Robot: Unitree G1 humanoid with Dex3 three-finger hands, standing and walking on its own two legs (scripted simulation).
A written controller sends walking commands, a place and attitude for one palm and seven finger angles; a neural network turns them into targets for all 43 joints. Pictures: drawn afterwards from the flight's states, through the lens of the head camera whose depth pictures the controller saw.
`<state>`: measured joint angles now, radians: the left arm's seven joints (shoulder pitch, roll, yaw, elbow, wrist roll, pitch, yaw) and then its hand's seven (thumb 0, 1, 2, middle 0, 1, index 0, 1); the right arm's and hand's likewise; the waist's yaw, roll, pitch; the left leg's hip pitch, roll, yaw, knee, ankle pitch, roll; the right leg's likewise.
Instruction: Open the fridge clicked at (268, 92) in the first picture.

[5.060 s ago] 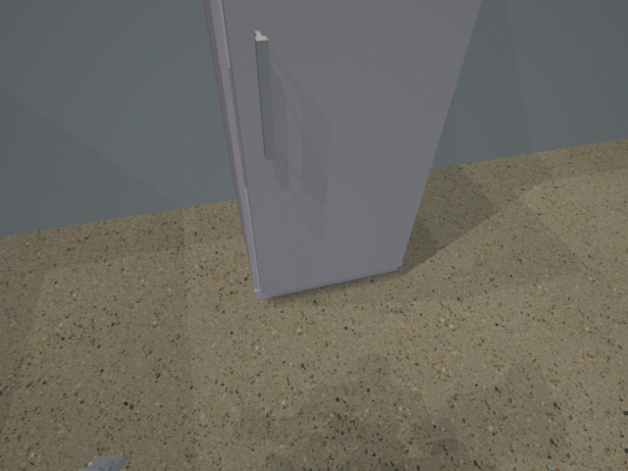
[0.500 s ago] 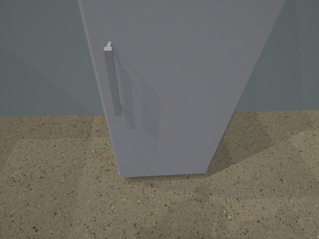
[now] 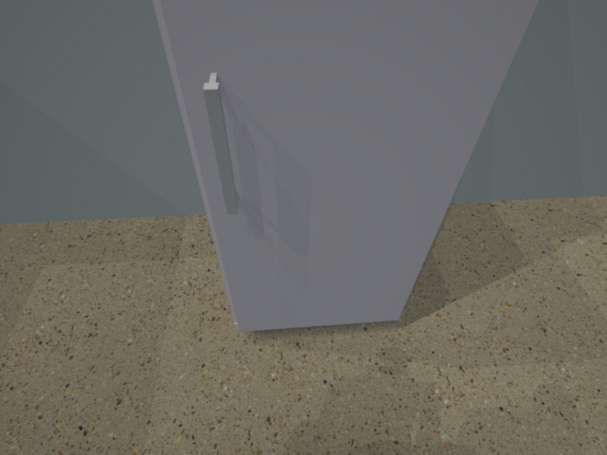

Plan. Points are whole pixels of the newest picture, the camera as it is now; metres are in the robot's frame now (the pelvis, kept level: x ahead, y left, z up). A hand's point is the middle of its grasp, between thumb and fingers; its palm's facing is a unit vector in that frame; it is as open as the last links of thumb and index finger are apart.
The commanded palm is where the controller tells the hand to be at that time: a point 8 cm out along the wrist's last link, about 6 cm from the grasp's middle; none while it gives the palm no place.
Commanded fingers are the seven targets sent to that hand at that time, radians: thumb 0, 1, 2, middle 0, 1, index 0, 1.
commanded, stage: come to a stop and stand still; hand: left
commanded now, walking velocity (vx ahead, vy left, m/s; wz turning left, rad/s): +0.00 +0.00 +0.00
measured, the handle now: (224, 151) +0.58 +0.19 +0.08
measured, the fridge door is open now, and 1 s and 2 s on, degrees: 0 0 0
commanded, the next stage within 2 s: look again from close up in 0.96 s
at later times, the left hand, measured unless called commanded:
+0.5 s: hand out of the picture +0.08 +0.18 -0.16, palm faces +0.03 -0.96 -0.26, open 7.4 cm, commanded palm none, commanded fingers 0.00 0.90 0.90 -0.20 -0.30 -0.20 -0.30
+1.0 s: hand out of the picture +0.06 +0.17 -0.16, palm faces +0.04 -0.97 -0.26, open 7.4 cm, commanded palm none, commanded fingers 0.00 0.90 0.90 -0.20 -0.30 -0.20 -0.30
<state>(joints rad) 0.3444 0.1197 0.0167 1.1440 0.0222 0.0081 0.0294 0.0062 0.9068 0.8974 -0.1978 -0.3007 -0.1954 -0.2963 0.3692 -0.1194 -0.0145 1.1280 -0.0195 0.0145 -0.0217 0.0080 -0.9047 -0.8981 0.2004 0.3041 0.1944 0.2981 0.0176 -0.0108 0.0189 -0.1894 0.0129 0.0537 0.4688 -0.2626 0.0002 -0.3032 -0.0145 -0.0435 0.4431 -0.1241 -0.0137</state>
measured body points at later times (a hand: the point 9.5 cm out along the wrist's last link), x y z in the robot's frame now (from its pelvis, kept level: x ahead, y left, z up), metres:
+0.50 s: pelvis +0.03 -0.01 +0.00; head +0.03 -0.04 +0.45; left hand +0.07 +0.23 -0.14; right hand +0.04 -0.24 -0.17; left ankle -0.01 +0.12 -0.74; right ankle +0.07 -0.11 -0.74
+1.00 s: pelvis +0.02 -0.04 +0.00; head +0.02 -0.05 +0.45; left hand +0.06 +0.22 -0.14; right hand +0.03 -0.28 -0.16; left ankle -0.01 +0.12 -0.74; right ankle +0.07 -0.11 -0.74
